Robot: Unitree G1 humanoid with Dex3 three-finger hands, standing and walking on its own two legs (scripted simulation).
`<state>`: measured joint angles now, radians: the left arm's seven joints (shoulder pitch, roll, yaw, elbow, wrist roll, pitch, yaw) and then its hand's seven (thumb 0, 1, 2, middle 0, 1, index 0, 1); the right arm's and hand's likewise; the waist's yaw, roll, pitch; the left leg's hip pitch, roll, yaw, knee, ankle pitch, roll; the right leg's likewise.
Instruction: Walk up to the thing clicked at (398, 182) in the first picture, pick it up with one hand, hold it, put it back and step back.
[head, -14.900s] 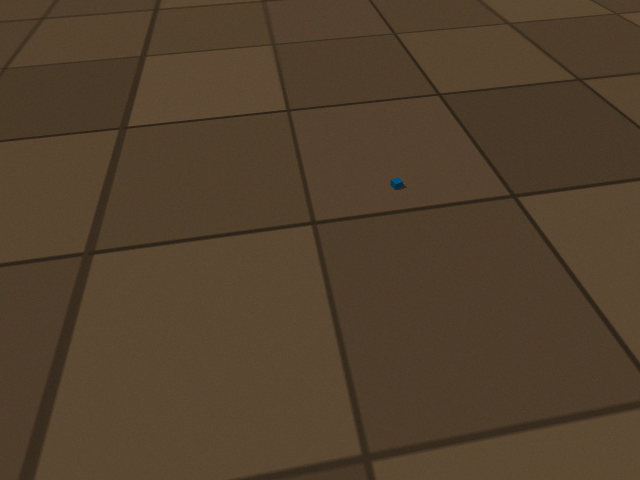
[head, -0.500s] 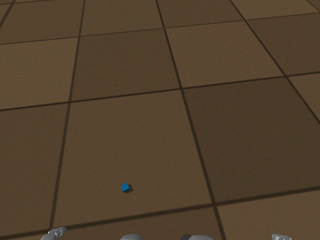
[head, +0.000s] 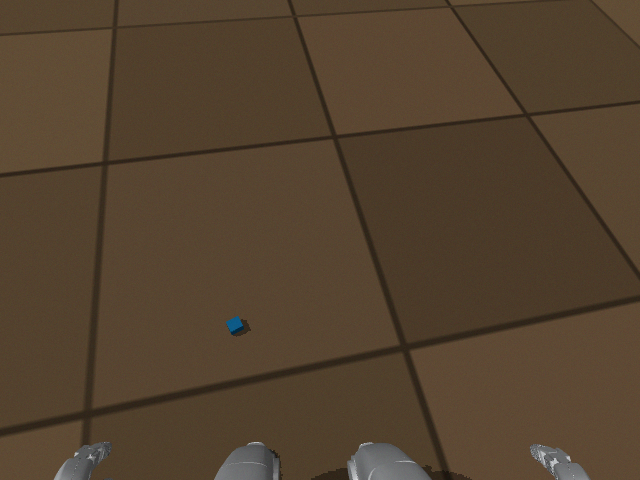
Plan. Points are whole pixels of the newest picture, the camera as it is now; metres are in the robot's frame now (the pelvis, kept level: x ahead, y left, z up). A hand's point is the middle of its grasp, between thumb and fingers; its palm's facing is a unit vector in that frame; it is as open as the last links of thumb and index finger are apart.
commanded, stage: walk up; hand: left
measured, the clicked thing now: (235, 325) +0.54 +0.24 -0.75
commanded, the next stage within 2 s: stand in 1.58 s
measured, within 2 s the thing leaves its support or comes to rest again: neither
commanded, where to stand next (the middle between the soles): +0.17 -0.02 m, yaw +3 degrees
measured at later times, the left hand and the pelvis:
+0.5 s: hand out of the picture -0.04 +0.23 -0.15, palm faces +0.09 -0.93 -0.36, open 7.4 cm; pelvis -0.15 -0.04 -0.01, yaw +6 degrees
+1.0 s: hand out of the picture -0.18 +0.21 -0.15, palm faces +0.11 -0.93 -0.34, open 7.4 cm; pelvis -0.20 -0.06 +0.00, yaw +5 degrees
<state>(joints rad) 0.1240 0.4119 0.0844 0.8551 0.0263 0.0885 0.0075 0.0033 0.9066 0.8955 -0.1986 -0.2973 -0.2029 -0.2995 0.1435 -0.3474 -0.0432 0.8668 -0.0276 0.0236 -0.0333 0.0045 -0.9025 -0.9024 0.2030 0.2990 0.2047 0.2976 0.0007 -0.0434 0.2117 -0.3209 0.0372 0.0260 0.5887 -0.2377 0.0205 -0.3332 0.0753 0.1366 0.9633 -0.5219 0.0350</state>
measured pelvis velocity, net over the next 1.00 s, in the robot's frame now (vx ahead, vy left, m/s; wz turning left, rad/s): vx -0.20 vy -0.06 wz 0.08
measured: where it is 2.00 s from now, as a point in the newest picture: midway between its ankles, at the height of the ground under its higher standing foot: outside the picture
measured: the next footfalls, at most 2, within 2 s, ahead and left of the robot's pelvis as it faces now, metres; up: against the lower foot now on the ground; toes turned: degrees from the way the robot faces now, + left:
right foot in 0.12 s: -0.03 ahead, -0.15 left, +0.00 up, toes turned +1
left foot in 0.46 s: -0.15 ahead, +0.07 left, +0.00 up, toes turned +3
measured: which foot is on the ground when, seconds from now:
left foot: down 0.00-0.14, up 0.16-0.44, down 0.46-1.00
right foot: up 0.00-0.10, down 0.12-0.50, up 0.52-0.70, down 0.72-1.00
